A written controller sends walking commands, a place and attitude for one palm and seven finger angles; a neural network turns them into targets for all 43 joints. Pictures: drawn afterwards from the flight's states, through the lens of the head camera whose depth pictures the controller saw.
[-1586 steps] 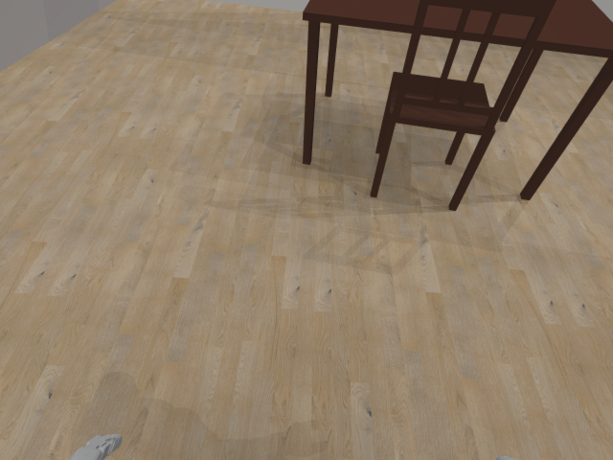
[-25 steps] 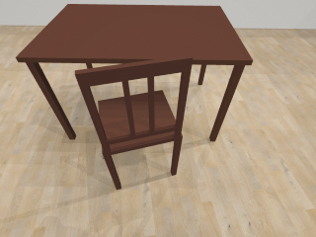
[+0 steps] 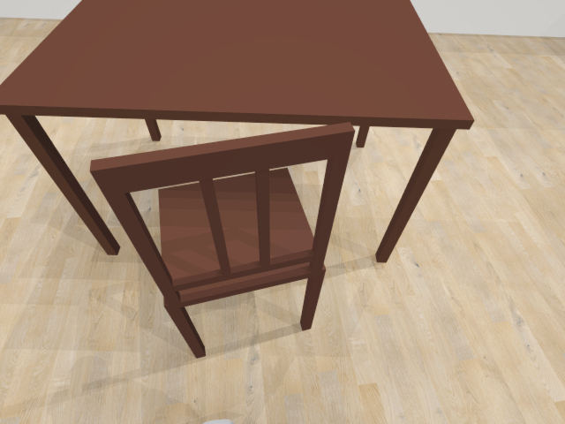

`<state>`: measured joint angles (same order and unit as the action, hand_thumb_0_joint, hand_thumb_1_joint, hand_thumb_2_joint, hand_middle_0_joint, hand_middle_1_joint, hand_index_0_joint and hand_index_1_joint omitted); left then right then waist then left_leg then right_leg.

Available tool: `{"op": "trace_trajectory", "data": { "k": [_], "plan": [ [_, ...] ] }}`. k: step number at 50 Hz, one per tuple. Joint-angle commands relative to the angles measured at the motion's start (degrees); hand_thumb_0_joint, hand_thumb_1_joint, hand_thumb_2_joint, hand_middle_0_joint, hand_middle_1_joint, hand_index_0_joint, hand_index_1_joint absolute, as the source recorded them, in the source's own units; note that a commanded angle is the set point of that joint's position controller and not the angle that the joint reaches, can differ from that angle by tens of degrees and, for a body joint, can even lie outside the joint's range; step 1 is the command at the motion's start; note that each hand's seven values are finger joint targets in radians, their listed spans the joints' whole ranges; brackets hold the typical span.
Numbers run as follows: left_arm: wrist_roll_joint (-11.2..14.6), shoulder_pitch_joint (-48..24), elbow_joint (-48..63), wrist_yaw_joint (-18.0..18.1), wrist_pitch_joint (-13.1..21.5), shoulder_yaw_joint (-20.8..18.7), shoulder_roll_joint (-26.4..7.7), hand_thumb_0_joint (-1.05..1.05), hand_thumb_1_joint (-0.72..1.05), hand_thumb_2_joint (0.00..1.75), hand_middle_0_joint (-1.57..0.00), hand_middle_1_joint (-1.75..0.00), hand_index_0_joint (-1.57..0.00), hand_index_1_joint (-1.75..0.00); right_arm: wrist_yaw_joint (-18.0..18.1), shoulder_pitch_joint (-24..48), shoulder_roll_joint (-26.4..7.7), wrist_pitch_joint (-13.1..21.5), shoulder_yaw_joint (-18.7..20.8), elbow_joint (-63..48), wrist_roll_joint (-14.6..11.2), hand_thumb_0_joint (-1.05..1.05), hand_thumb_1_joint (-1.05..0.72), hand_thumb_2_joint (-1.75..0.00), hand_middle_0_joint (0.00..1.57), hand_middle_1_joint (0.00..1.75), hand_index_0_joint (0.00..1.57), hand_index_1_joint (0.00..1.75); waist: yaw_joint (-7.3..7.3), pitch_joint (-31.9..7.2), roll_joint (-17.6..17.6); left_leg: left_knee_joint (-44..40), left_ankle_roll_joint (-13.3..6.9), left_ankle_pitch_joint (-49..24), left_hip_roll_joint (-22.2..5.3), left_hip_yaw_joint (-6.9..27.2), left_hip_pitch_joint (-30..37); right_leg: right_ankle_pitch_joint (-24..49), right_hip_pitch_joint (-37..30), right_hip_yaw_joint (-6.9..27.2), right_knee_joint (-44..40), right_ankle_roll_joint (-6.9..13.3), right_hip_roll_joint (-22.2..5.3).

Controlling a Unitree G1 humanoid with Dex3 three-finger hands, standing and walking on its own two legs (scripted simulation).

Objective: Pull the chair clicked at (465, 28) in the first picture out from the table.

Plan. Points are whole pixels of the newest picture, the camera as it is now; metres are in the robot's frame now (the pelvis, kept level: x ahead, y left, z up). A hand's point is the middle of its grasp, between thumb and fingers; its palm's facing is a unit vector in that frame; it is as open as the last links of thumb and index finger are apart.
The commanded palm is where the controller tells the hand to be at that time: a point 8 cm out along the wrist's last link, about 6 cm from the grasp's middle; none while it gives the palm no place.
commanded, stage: come to a stop and stand still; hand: left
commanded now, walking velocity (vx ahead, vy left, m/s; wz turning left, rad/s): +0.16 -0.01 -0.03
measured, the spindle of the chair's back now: (217, 231) +0.46 +0.15 -0.08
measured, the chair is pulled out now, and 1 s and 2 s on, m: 0.18 0.18 0.18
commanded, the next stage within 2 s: look again from close up in 1.32 s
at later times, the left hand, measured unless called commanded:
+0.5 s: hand out of the picture +0.14 +0.21 -0.17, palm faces +0.01 -0.96 -0.29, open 7.3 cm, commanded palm none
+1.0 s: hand out of the picture +0.12 +0.18 -0.17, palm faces -0.01 -0.98 -0.20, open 7.4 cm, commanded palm none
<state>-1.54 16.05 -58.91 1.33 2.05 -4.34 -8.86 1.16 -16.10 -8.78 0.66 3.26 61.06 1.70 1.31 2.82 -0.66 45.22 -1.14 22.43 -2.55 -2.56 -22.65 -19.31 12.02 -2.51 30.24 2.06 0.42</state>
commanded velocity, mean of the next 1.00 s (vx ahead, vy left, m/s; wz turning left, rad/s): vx -0.11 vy -0.01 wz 0.00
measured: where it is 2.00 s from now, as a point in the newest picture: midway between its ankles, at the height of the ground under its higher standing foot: outside the picture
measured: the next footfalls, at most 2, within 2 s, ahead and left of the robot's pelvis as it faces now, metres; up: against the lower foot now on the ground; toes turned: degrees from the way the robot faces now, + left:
left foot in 0.06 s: +0.11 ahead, +0.03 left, +0.00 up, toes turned +18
right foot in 0.20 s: +0.08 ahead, -0.11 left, +0.00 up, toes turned +0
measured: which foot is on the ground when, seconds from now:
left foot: up 0.00-0.04, down 0.06-1.00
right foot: down 0.00-0.06, up 0.08-0.18, down 0.20-1.00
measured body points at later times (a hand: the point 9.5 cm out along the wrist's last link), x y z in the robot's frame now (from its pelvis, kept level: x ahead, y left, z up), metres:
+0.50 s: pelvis +0.08 +0.01 +0.00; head +0.14 -0.01 +0.44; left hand +0.14 +0.26 -0.14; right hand +0.15 -0.25 -0.16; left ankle +0.09 +0.13 -0.73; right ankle +0.04 -0.10 -0.73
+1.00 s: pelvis +0.04 +0.01 -0.01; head +0.03 +0.02 +0.44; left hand +0.12 +0.24 -0.15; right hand +0.11 -0.22 -0.15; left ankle +0.08 +0.10 -0.73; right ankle +0.04 -0.11 -0.73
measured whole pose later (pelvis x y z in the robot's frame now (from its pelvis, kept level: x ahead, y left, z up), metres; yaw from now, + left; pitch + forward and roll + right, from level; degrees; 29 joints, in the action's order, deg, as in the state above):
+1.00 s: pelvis +0.04 +0.01 -0.01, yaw -2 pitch -3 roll -1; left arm -1.2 14.8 -52.8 2.7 -1.4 0.2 -9.8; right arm 0.3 -13.3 -8.9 -1.2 1.2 54.0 1.1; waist 0.8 0.4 -0.4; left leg 35.6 -2.8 16.2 0.5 -2.9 -16.8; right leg -19.5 13.4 0.8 34.9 0.3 1.4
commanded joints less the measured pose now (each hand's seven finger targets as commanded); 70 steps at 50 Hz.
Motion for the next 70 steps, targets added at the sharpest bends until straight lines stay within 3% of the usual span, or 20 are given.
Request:
{"op": "trace_trajectory", "data": {
  "k": [1,2,4,7,11,15,18,23,25,26,31,34,35,37,38,41,46,49,58,70],
  "plan": [
    [0.63,0.65,2.85,-0.54,0.39,-0.88,-4.92,0.0,0.9,0.9,-0.2,-0.3,-0.2,-0.3,-0.47,-14.7,-3.42,2.54,0.06,1.27,0.28,0.0,-0.9,-0.9,0.2,0.3,0.2,0.3,3.58,-2.25,5.75,-21.83,-0.75,-13.25,-0.69,3.17,21.24,9.22,10.2,4.84,5.0,3.82,-4.69],
    [0.83,2.08,3.5,-0.87,0.33,-0.33,-2.92,0.0,0.9,0.9,-0.2,-0.3,-0.2,-0.3,-0.08,-16.43,-8.97,2.98,1.34,0.93,1.12,0.0,-0.9,-0.9,0.2,0.3,0.2,0.3,3.55,-3.49,19.61,-27.25,-7.19,-16.99,-14.12,21.75,25.51,-3.59,20.03,-0.32,18.93,0.52,0.85],
    [0.86,-0.78,4.42,-0.34,0.15,0.62,-3.95,0.0,0.9,0.9,-0.2,-0.3,-0.2,-0.3,0.84,-11.06,-9.47,1.71,1.01,-2.05,0.79,0.0,-0.9,-0.9,0.2,0.3,0.2,0.3,1.93,-0.55,10.41,-27.54,-14.43,-34.92,-20.29,25.03,17.66,-14.17,17.84,3.87,25.85,-0.76,-2.87],
    [1.48,0.91,1.32,-0.03,-0.6,0.77,-3.1,0.0,0.9,0.9,-0.2,-0.3,-0.2,-0.3,2.0,-1.17,-6.77,1.61,-0.91,-3.19,0.48,0.0,-0.9,-0.9,0.2,0.3,0.2,0.3,-1.56,-1.57,14.09,-20.92,-7.18,-56.58,-11.68,10.24,14.2,-6.84,4.46,2.49,5.15,-1.96,-3.92],
    [0.7,3.88,-0.4,0.52,-0.3,0.05,-9.74,0.0,0.9,0.9,-0.2,-0.3,-0.2,-0.3,1.52,-0.01,-6.44,-0.5,0.51,-4.63,-1.39,0.0,-0.9,-0.9,0.2,0.3,0.2,0.3,-0.46,-4.98,-4.22,-14.43,2.05,-21.61,-0.86,2.24,10.13,51.51,-4.19,11.07,-2.22,2.87,-12.35],
    [0.68,1.05,1.71,1.15,-1.03,-1.14,-10.9,0.0,0.9,0.9,-0.2,-0.3,-0.2,-0.3,1.34,1.33,-7.4,-2.09,1.85,-4.44,-0.64,0.0,-0.9,-0.9,0.2,0.3,0.2,0.3,-0.93,-4.05,-8.01,-7.74,2.39,-22.35,0.79,0.96,9.08,63.54,-5.61,11.58,0.18,4.45,-13.0],
    [0.07,1.26,2.4,1.93,-1.9,-2.07,-12.17,0.0,0.9,0.9,-0.2,-0.3,-0.2,-0.3,1.04,5.09,-6.87,-2.74,2.01,-6.15,-0.78,0.0,-0.9,-0.9,0.2,0.3,0.2,0.3,-2.82,-4.12,-12.14,-2.81,2.62,7.12,3.53,2.06,-2.13,73.33,-14.73,16.61,-0.75,9.63,-18.28],
    [0.98,-5.38,5.58,1.87,-2.41,-2.04,-12.4,0.0,0.9,0.9,-0.2,-0.3,-0.2,-0.3,0.62,0.45,-7.49,-2.47,2.07,-5.07,-0.67,0.0,-0.9,-0.9,0.2,0.3,0.2,0.3,1.5,-8.5,-6.95,-21.78,2.17,-19.98,2.6,0.68,14.17,55.18,-8.55,9.75,4.73,3.23,-11.94],
    [1.36,-3.75,7.27,1.72,-2.73,-0.66,-7.9,0.0,0.9,0.9,-0.2,-0.3,-0.2,-0.3,0.68,-0.77,-13.01,-1.64,2.7,-5.51,0.27,0.0,-0.9,-0.9,0.2,0.3,0.2,0.3,0.95,-9.99,12.87,-22.34,-6.95,-57.99,-15.59,18.77,25.48,5.01,8.27,2.22,16.31,-2.83,-1.86],
    [1.11,-3.64,6.61,2.15,-3.29,0.07,-7.41,0.0,0.9,0.9,-0.2,-0.3,-0.2,-0.3,0.89,-0.44,-13.08,-2.04,2.19,-5.56,0.36,0.0,-0.9,-0.9,0.2,0.3,0.2,0.3,1.19,-9.3,13.69,-23.38,-12.34,-61.88,-18.94,18.51,18.72,-17.8,5.52,5.15,25.66,-2.82,0.13],
    [0.95,-3.39,5.5,0.68,-3.9,0.43,-7.81,0.0,0.9,0.9,-0.2,-0.3,-0.2,-0.3,1.21,5.43,-11.85,-2.03,0.99,-6.77,0.73,0.0,-0.9,-0.9,0.2,0.3,0.2,0.3,-1.83,-4.61,12.6,-20.97,-8.12,-47.69,-11.47,12.26,14.23,-9.67,3.14,3.27,11.42,-2.12,-1.44],
    [0.43,-1.84,4.09,0.75,-2.16,0.57,-10.71,0.0,0.9,0.9,-0.2,-0.3,-0.2,-0.3,0.54,3.92,-9.05,-2.48,0.79,-6.19,-0.87,0.0,-0.9,-0.9,0.2,0.3,0.2,0.3,-1.29,-5.94,-3.77,-13.0,-0.31,-21.25,-2.29,7.8,10.34,15.25,-3.42,12.09,-11.32,0.22,-6.17],
    [-0.1,2.57,5.26,2.75,-0.12,0.88,-10.17,0.0,0.9,0.9,-0.2,-0.3,-0.2,-0.3,-0.03,7.04,-10.51,-0.02,0.97,-10.18,-2.0,0.0,-0.9,-0.9,0.2,0.3,0.2,0.3,-4.34,-10.47,-11.33,-5.44,1.75,-12.49,-1.65,1.29,7.68,45.51,-7.64,12.75,-6.48,-2.01,-10.24],
    [-0.03,0.21,8.23,2.46,0.62,2.19,-12.24,0.0,0.9,0.9,-0.2,-0.3,-0.2,-0.3,-1.0,6.07,-5.44,-0.62,0.05,-12.16,-1.43,0.0,-0.9,-0.9,0.2,0.3,0.2,0.3,-1.99,-9.3,-2.85,1.06,1.7,2.99,2.77,2.28,0.12,54.4,-9.53,16.83,-2.22,4.59,-14.79],
    [0.08,0.63,8.31,2.78,1.11,0.97,-11.95,0.0,0.9,0.9,-0.2,-0.3,-0.2,-0.3,-1.04,5.65,-5.32,-1.06,0.04,-11.53,-1.48,0.0,-0.9,-0.9,0.2,0.3,0.2,0.3,-1.79,-10.87,-10.98,4.12,1.21,2.73,2.16,3.12,-3.39,58.21,-13.51,17.13,-1.92,5.69,-13.52],
    [-0.23,-2.31,10.63,2.9,0.17,1.44,-11.09,0.0,0.9,0.9,-0.2,-0.3,-0.2,-0.3,-0.8,5.01,-4.88,-1.65,-0.21,-12.54,-1.79,0.0,-0.9,-0.9,0.2,0.3,0.2,0.3,-0.48,-6.33,-10.77,2.99,1.34,3.39,1.52,2.34,-0.62,49.29,-5.88,13.99,-3.2,7.75,-13.56],
    [0.61,-2.7,11.03,2.19,-2.27,2.77,-8.76,0.0,0.9,0.9,-0.2,-0.3,-0.2,-0.3,-1.0,-1.24,-6.74,-0.93,-0.51,-9.17,-0.77,0.0,-0.9,-0.9,0.2,0.3,0.2,0.3,0.89,4.36,5.38,-20.27,-1.0,-3.64,-2.56,7.01,10.81,-7.25,15.26,9.59,-3.76,0.58,-3.42],
    [0.26,1.15,9.7,1.86,-2.78,2.96,-7.53,0.0,0.9,0.9,-0.2,-0.3,-0.2,-0.3,-0.95,2.09,-8.88,-0.73,-0.7,-10.21,-0.09,0.0,-0.9,-0.9,0.2,0.3,0.2,0.3,-2.06,5.78,12.06,-31.51,-5.04,10.52,-7.8,16.98,-3.26,-5.91,5.06,4.19,1.3,-1.13,0.2],
    [-0.04,5.03,6.55,0.77,-1.59,3.14,-7.43,0.0,0.9,0.9,-0.2,-0.3,-0.2,-0.3,-0.85,1.48,-8.7,-0.63,-0.85,-8.87,-0.7,0.0,-0.9,-0.9,0.2,0.3,0.2,0.3,-1.62,0.2,0.74,-27.15,-2.31,9.84,-2.79,9.97,3.52,-8.88,6.22,9.24,-8.15,-0.28,-2.84],
    [0.26,8.34,0.99,0.88,-0.76,4.13,-6.14,0.0,0.9,0.9,-0.2,-0.3,-0.2,-0.3,-0.58,-1.19,-7.14,0.5,-1.82,-3.28,-1.31,0.0,-0.9,-0.9,0.2,0.3,0.2,0.3,-1.71,0.56,1.5,-27.78,-2.29,2.25,-3.07,9.95,6.22,-0.63,5.39,8.79,-8.95,-0.23,-4.14]
  ]
}}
